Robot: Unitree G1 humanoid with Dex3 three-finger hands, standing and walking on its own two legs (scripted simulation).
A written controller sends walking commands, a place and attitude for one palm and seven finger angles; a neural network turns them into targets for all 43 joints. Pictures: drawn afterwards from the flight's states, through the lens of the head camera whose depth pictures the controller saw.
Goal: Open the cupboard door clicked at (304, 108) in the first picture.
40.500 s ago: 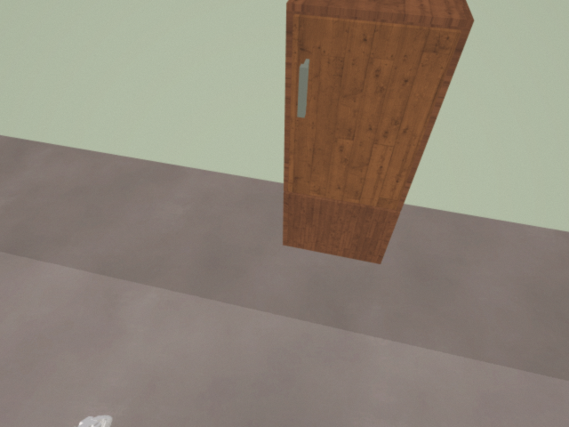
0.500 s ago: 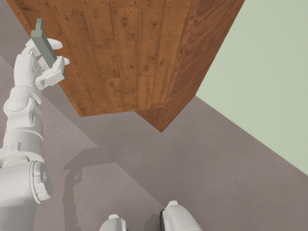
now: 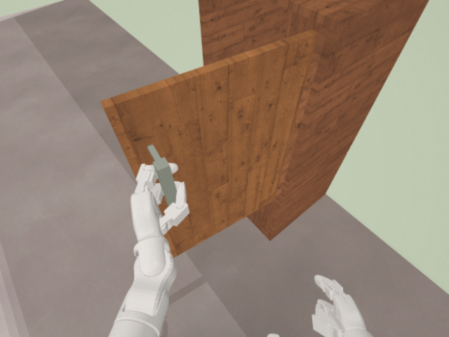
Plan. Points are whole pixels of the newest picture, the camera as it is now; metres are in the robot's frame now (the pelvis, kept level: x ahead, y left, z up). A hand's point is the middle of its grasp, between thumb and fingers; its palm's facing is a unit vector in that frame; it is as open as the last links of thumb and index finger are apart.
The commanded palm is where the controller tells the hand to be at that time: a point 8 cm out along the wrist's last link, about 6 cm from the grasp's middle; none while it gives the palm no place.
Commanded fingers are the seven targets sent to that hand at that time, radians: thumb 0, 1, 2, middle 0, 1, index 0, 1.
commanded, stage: pull the door open along its arc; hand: left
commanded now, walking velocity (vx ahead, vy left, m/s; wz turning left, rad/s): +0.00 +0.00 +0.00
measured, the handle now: (164, 180) +0.38 +0.13 +0.06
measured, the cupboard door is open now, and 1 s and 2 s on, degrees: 82 87 89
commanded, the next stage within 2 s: open thumb and fingers to let go in 0.10 s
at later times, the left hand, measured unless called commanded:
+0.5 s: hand (194, 212) +0.32 +0.07 +0.06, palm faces +0.34 -0.94 -0.01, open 8.0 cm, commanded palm +0.27 +0.12 +0.05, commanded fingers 0.00 -0.22 0.42 -0.32 -1.23 -0.32 -1.23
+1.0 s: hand (195, 213) +0.31 +0.07 +0.06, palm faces +0.30 -0.96 +0.00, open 15.0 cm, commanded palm +0.28 +0.12 +0.05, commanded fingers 0.00 -0.50 0.30 -0.15 -0.30 -0.15 -0.30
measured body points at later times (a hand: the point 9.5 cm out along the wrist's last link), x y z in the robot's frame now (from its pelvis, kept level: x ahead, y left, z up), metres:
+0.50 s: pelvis -0.02 -0.03 +0.00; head +0.02 -0.05 +0.45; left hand +0.29 +0.12 +0.06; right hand +0.12 -0.26 -0.12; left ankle -0.04 +0.12 -0.70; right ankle +0.01 -0.11 -0.70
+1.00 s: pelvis -0.03 +0.00 -0.01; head +0.01 -0.02 +0.44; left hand +0.29 +0.12 +0.06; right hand +0.13 -0.22 -0.12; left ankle -0.04 +0.12 -0.70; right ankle +0.01 -0.11 -0.70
